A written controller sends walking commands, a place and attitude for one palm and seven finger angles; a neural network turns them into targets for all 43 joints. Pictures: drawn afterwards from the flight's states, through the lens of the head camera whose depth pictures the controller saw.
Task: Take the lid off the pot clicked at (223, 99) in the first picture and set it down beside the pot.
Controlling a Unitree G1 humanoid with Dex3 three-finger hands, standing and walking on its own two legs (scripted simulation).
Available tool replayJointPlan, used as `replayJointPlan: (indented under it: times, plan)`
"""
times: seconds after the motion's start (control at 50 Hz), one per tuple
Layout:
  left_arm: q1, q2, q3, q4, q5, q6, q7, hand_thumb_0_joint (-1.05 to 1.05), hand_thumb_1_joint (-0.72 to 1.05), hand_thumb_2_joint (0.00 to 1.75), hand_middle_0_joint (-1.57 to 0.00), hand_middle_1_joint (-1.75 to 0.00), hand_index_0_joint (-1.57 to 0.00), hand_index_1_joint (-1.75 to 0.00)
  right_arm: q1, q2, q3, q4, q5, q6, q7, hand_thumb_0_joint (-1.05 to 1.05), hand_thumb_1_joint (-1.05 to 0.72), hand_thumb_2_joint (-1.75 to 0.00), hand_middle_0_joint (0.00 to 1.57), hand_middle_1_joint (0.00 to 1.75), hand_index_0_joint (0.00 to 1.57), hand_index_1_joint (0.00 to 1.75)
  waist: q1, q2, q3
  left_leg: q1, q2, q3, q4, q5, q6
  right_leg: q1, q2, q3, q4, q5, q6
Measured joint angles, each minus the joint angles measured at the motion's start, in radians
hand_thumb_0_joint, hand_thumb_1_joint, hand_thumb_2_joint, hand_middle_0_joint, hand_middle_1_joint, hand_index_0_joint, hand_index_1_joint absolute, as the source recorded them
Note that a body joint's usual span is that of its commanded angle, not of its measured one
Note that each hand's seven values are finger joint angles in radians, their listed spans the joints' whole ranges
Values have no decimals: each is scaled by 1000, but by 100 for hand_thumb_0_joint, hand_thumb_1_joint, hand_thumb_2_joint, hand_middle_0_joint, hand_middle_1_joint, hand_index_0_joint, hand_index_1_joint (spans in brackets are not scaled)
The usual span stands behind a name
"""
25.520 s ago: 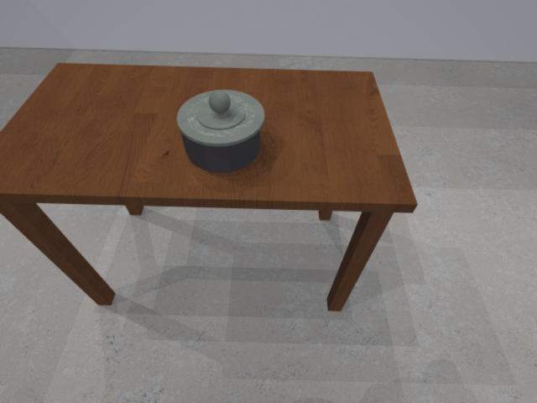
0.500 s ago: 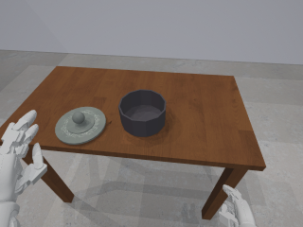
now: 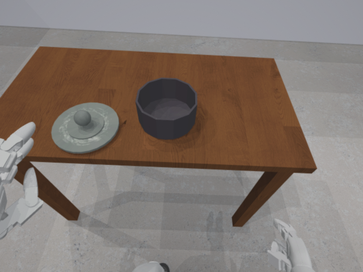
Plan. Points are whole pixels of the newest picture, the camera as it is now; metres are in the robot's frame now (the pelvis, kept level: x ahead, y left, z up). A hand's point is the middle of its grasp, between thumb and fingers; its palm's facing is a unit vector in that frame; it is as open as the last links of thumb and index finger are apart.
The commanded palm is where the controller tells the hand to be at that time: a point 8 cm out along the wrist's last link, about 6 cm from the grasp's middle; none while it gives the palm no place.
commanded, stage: step back with the hand held close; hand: left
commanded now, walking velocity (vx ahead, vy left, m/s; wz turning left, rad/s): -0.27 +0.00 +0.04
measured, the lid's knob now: (82, 117) +0.49 +0.32 -0.01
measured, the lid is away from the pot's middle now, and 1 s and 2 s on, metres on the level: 0.25 0.25 0.25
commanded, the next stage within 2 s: stop stepping back and stand still in 0.78 s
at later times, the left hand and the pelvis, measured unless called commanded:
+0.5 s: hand out of the picture +0.11 +0.24 +0.16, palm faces +0.33 -0.83 -0.46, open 7.4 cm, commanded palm +0.05 +0.29 +0.18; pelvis -0.07 +0.01 -0.01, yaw +3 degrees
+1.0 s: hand out of the picture -0.03 +0.31 +0.16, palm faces +0.42 -0.86 -0.28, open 7.4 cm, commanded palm -0.09 +0.34 +0.18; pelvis -0.20 +0.06 -0.02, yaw +3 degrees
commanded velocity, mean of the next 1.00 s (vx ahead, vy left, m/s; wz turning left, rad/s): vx -0.26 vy -0.01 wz -0.01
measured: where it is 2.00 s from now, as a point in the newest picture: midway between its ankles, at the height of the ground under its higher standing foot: outside the picture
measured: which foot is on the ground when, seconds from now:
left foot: down 0.00-0.82, up 0.84-0.98, down 1.00-1.00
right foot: down 0.00-0.66, up 0.68-0.82, down 0.84-1.00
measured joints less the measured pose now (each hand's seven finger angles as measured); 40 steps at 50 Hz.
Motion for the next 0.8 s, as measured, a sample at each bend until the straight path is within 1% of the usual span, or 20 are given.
replayJointPlan:
  times: [0.06, 0.14, 0.24, 0.32, 0.38, 0.44, 0.52, 0.58, 0.62, 0.64, 0.68, 0.72, 0.74, 0.76, 0.78, 0.8]
  plan:
    - [11, 10, 22, -21, 4, -19, 10, 2, 89, 89, -22, -30, -22, -31, 7, 6, 1, -6, 0, -16, -1, 1, -91, -89, 20, 30, 20, 30, -2, 3, 6, -28, -3, -5, 10, 11, 6, -29, -1, -6, 18, 4, 3]
    - [17, 7, 38, -31, 11, -39, 18, 2, 89, 89, -22, -30, -22, -31, 13, 14, 6, -5, -1, -39, -3, 1, -90, -89, 21, 30, 20, 30, -1, 13, 9, -59, -3, -14, 24, 21, 9, -58, 0, -17, 37, 10, 2]
    - [12, -13, 31, -37, 14, -49, 25, 2, 89, 90, -22, -30, -22, -31, 12, 24, 11, 9, -6, -53, -3, 1, -90, -89, 21, 30, 20, 30, 4, 13, 7, -88, 1, -19, 49, -6, 4, -80, 2, -27, 50, 22, 4]
    - [-10, -26, 16, -50, 20, -57, 30, 2, 89, 90, -22, -30, -22, -31, 7, 24, 13, 20, -11, -62, -6, 1, -90, -89, 21, 30, 20, 30, 6, 7, 10, -99, 6, -19, 59, 12, 6, -94, 5, -31, 68, 27, 6]
    - [-32, -25, 15, -50, 26, -64, 33, 2, 89, 90, -22, -30, -22, -31, 4, 26, 12, 18, -14, -68, -8, 1, -90, -89, 21, 30, 20, 30, -1, 1, 12, -110, 7, -20, 67, -1, 8, -106, 6, -36, 82, 22, -8]
    - [-42, -12, 29, -50, 27, -72, 35, 2, 89, 90, -22, -30, -22, -31, 0, 29, 10, 12, -16, -72, -7, 1, -90, -89, 21, 30, 20, 30, -10, -4, 15, -126, 8, -20, 66, -12, 6, -121, 9, -38, 83, 35, -20]
    - [-32, 0, 43, -64, 25, -89, 36, 2, 89, 90, -22, -30, -22, -31, -8, 28, 5, 16, -21, -69, 0, 1, -90, -89, 21, 30, 20, 30, -10, -18, 20, -151, 8, -12, 89, -68, -8, -145, 3, -34, 94, 58, -4]
    - [-30, -3, 33, -77, 30, -100, 38, 2, 89, 90, -22, -30, -22, -31, -10, 24, -1, 27, -25, -60, 4, 1, -90, -89, 21, 30, 20, 30, -8, -34, 22, -168, 0, -8, 122, -136, -21, -162, -3, -23, 112, 66, 9]
    - [-43, -3, 26, -83, 35, -106, 40, 2, 89, 90, -22, -30, -22, -31, -9, 19, -4, 35, -27, -55, 4, 1, -90, -89, 21, 30, 20, 30, -12, -41, 23, -177, -6, -9, 135, -146, -20, -173, -6, -20, 129, 66, 10]
    - [-53, -2, 25, -85, 36, -108, 40, 2, 89, 90, -22, -30, -22, -31, -7, 17, -6, 36, -28, -53, 3, 1, -90, -89, 21, 30, 20, 30, -15, -42, 24, -181, -7, -9, 137, -135, -14, -181, -7, -21, 143, 56, 2]
    - [-80, 4, 28, -83, 38, -110, 38, 2, 88, 90, -22, -30, -22, -31, -6, 15, -11, 37, -30, -55, 1, 1, -90, -89, 21, 30, 20, 30, -23, -31, 29, -191, 5, -7, 126, -88, 2, -210, 9, -26, 210, -51, -21]
    - [-100, 34, 46, -83, 30, -103, 39, 2, 88, 90, -22, -30, -22, -31, -1, 24, -19, 37, -32, -65, 4, 1, -90, -89, 21, 30, 20, 30, -35, -12, 33, -194, 34, 1, 76, 30, 13, -233, 50, -38, 348, -174, -38]
    - [-103, 54, 60, -86, 23, -104, 38, 2, 88, 89, -22, -30, -22, -31, 4, 32, -22, 41, -32, -74, 11, 1, -90, -89, 21, 30, 20, 30, -38, -7, 33, -192, 48, 13, 46, 90, 17, -229, 68, -49, 398, -214, -44]
    - [-102, 72, 73, -89, 17, -110, 38, 2, 88, 89, -22, -30, -22, -31, 9, 39, -24, 46, -31, -82, 20, 1, -91, -89, 20, 30, 20, 30, -39, -5, 30, -190, 62, 31, 17, 132, 25, -212, 81, -66, 419, -241, -50]
    - [-97, 85, 85, -89, 10, -117, 37, 2, 88, 89, -22, -30, -22, -31, 16, 46, -26, 50, -32, -88, 29, 1, -91, -89, 20, 30, 20, 30, -39, -3, 22, -191, 74, 52, -6, 155, 27, -185, 88, -86, 409, -263, -59]
    - [-90, 95, 96, -88, 3, -125, 36, 2, 88, 89, -22, -30, -22, -31, 22, 51, -27, 53, -34, -91, 36, 1, -90, -89, 20, 30, 20, 30, -38, -2, 11, -195, 83, 75, -23, 162, 21, -150, 90, -105, 372, -282, -70]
